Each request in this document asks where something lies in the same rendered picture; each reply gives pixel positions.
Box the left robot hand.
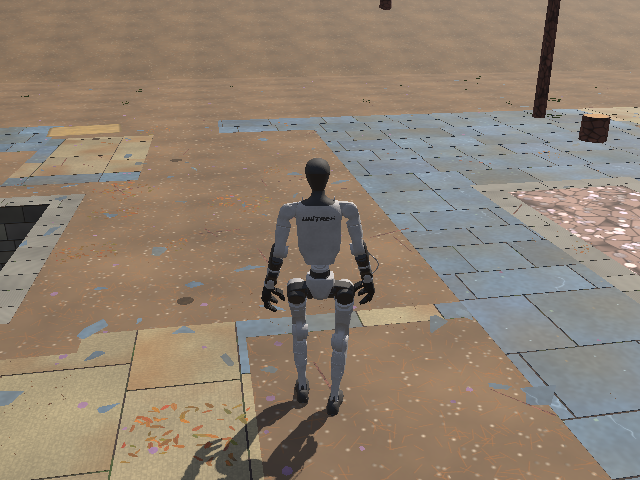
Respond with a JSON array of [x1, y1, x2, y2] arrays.
[[261, 286, 285, 312]]

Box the robot left shin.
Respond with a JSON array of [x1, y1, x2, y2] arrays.
[[292, 324, 307, 390]]

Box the left robot forearm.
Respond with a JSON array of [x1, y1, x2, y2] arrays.
[[264, 243, 283, 289]]

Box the right robot hand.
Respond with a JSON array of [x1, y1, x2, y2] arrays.
[[354, 280, 375, 305]]

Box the right robot forearm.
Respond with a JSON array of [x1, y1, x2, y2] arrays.
[[355, 240, 373, 283]]

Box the left robot upper arm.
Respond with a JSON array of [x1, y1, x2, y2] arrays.
[[273, 202, 298, 259]]

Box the right robot foot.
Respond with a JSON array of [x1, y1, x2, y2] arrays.
[[327, 389, 344, 416]]

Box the right robot upper arm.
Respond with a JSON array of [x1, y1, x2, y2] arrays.
[[339, 201, 366, 256]]

